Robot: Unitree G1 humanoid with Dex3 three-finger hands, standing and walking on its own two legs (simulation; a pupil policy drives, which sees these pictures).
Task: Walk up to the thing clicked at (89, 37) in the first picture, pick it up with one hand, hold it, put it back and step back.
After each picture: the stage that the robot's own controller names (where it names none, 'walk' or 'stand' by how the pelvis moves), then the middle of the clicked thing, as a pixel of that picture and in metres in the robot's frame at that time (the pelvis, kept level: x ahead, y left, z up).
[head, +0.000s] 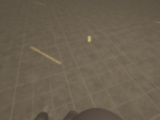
stand; (89, 38) +1.84 +0.11 -0.72
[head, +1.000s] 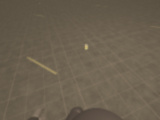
walk; (86, 46) +1.71 +0.28 -0.71
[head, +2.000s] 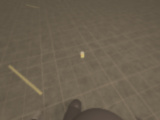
walk; (82, 54) +1.18 +0.28 -0.71
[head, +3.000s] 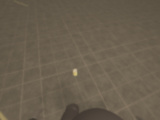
walk; (75, 72) +0.72 +0.23 -0.70
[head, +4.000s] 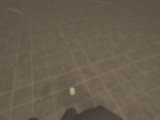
walk; (72, 91) +0.44 +0.20 -0.71
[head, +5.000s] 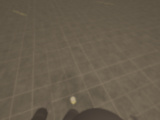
stand; (73, 100) +0.32 +0.20 -0.72
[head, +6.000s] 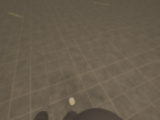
stand; (71, 101) +0.31 +0.21 -0.72
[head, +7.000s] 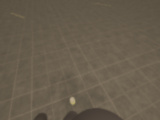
stand; (72, 100) +0.32 +0.21 -0.72
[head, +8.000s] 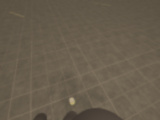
stand; (72, 101) +0.31 +0.21 -0.72
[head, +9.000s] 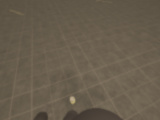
go down; (72, 100) +0.31 +0.20 -0.72
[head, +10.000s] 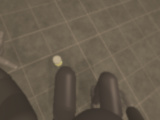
go down; (57, 61) +0.39 +0.26 -0.29
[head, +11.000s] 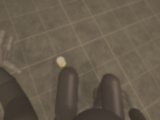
close in; (61, 62) +0.38 +0.26 -0.29
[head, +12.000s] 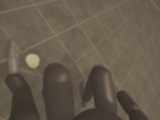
close in; (33, 61) +0.34 +0.30 -0.21
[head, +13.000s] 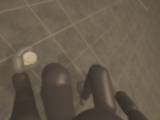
close; (30, 60) +0.35 +0.30 -0.21
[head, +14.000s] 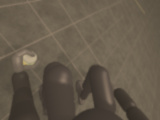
lift; (29, 60) +0.34 +0.30 -0.22
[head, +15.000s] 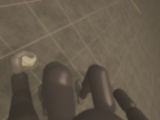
lift; (28, 61) +0.34 +0.30 -0.22
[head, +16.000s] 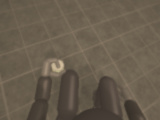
lift; (58, 68) +0.30 +0.25 -0.06
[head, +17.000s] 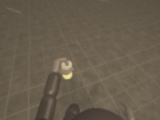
lift; (67, 70) +0.34 +0.17 +0.05
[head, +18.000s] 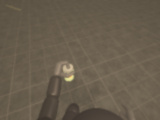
hold; (68, 72) +0.33 +0.17 +0.01
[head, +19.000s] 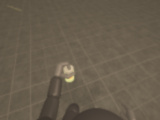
hold; (69, 73) +0.33 +0.17 +0.00
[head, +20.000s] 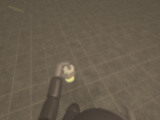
crouch; (69, 73) +0.32 +0.17 +0.01
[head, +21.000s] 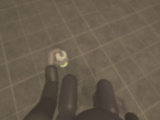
crouch; (62, 59) +0.40 +0.22 -0.08
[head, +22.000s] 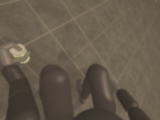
lower; (20, 54) +0.38 +0.33 -0.22
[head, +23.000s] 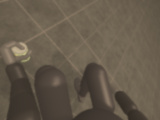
lower; (21, 52) +0.40 +0.31 -0.21
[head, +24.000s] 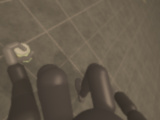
lower; (24, 53) +0.39 +0.31 -0.21
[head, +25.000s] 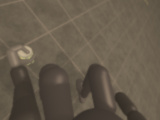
lower; (26, 55) +0.37 +0.31 -0.22
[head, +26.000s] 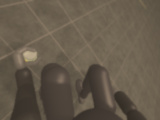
open; (31, 58) +0.36 +0.29 -0.22
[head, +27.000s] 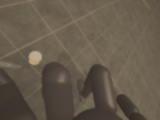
rise; (35, 58) +0.36 +0.28 -0.22
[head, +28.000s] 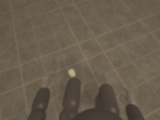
walk; (71, 73) +0.39 +0.21 -0.47
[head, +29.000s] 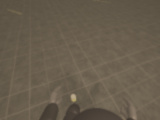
stand; (73, 97) +0.35 +0.18 -0.66
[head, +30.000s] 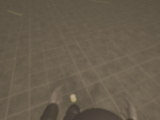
stand; (73, 98) +0.35 +0.19 -0.66
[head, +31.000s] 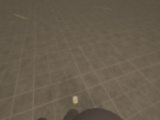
stand; (75, 99) +0.37 +0.17 -0.71
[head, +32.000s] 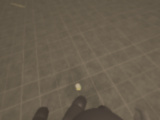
walk; (78, 86) +0.40 +0.20 -0.69
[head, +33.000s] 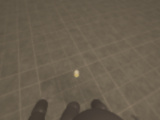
walk; (76, 73) +0.60 +0.16 -0.70
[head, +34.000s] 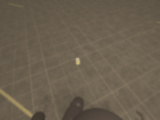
stand; (77, 61) +0.91 +0.30 -0.69
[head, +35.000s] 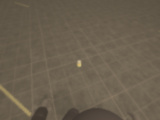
stand; (79, 63) +0.93 +0.22 -0.71
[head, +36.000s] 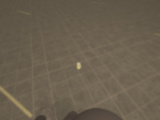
stand; (78, 65) +0.97 +0.24 -0.72
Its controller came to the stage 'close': yes
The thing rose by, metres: 0.71
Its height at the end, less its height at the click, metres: +0.00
